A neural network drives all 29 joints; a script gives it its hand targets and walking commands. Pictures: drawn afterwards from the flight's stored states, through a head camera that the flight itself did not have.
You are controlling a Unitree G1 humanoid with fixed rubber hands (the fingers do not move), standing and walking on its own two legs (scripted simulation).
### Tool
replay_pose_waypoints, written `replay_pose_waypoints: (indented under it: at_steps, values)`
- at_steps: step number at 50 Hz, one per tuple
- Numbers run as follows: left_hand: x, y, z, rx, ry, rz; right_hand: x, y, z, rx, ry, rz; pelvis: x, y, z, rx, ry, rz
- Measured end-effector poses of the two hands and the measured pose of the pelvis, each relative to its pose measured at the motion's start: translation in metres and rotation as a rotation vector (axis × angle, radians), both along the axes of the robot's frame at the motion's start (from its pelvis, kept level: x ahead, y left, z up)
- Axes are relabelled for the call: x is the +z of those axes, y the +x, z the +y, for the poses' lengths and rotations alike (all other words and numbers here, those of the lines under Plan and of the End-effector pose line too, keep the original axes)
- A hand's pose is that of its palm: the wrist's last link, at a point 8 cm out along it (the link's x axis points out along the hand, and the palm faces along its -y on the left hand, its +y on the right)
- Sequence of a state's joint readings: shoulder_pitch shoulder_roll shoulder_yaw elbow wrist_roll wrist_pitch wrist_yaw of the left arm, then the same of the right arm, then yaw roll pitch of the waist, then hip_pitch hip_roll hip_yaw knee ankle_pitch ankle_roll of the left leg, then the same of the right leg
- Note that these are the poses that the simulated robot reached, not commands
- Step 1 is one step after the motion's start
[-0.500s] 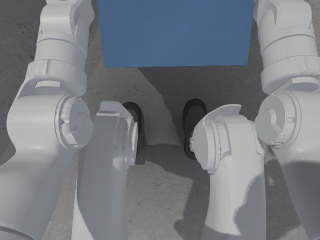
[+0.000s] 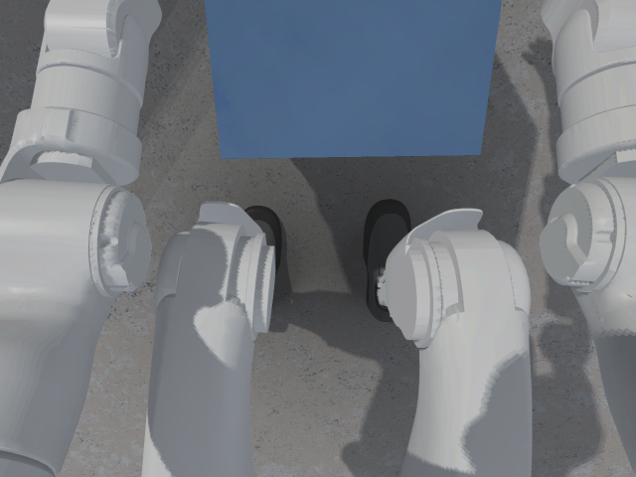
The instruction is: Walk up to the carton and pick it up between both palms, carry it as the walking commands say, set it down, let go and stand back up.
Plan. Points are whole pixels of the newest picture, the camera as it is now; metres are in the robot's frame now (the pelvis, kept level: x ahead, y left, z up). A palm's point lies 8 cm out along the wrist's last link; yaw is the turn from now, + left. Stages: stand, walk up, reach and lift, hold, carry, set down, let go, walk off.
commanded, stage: set down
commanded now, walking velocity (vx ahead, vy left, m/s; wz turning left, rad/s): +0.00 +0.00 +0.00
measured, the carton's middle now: (341, 13) +0.50 -0.01 -0.27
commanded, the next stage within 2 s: let go in 1.22 s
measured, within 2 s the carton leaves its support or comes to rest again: neither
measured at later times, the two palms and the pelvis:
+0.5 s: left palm out of the picture +0.56 +0.18 -0.07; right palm out of the picture +0.57 -0.19 -0.07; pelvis -0.01 -0.01 +0.03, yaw +1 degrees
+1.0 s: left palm out of the picture +0.56 +0.19 +0.09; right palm out of the picture +0.57 -0.18 +0.09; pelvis -0.01 +0.00 +0.17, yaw +1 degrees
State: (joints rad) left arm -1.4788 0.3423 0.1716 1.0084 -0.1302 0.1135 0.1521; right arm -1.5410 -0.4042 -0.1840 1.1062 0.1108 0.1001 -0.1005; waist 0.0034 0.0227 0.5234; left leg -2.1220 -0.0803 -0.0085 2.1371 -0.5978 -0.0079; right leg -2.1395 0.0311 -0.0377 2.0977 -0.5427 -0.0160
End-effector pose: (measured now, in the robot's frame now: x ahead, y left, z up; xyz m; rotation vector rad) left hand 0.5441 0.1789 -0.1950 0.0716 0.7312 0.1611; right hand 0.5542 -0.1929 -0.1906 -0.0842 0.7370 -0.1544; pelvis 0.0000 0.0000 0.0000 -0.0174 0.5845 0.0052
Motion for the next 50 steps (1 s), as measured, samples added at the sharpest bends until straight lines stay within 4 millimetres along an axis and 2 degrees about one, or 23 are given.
replay_pose_waypoints:
  at_steps: [6,13,20,26,30,34,41,50]
  values:
    - [0.034,0.017,0.0,0.01,0.007,-0.102,0.04,0.022,0.009,0.029,0.012,-0.136,-0.001,-0.004,0.0,0.0,0.001,-0.017]
    - [0.063,0.018,0.006,0.027,0.029,-0.087,0.062,0.019,0.009,0.025,0.013,-0.09,0.002,-0.008,-0.001,0.001,0.002,-0.064]
    - [0.102,0.019,0.0,0.027,0.015,-0.103,0.105,0.022,0.008,0.031,0.014,-0.138,0.01,-0.012,-0.003,0.001,0.011,-0.108]
    - [0.13,0.017,-0.001,0.024,0.028,-0.06,0.128,0.019,0.004,0.026,0.015,-0.08,0.04,-0.012,-0.006,0.0,0.022,-0.103]
    - [0.164,0.025,-0.001,0.014,0.036,-0.099,0.157,0.024,0.005,0.037,0.018,-0.109,0.063,-0.009,-0.007,0.001,0.028,-0.097]
    - [0.188,0.027,0.001,-0.001,0.027,-0.095,0.179,0.026,0.005,0.039,0.016,-0.094,0.087,-0.006,-0.008,0.003,0.032,-0.094]
    - [0.219,0.023,0.003,-0.007,0.008,-0.086,0.219,0.026,0.008,0.055,0.002,-0.109,0.127,-0.005,-0.007,0.005,0.027,-0.088]
    - [0.28,0.019,0.011,0.003,0.01,-0.094,0.28,0.021,0.01,0.069,-0.006,-0.11,0.171,-0.009,-0.004,0.007,0.018,-0.12]
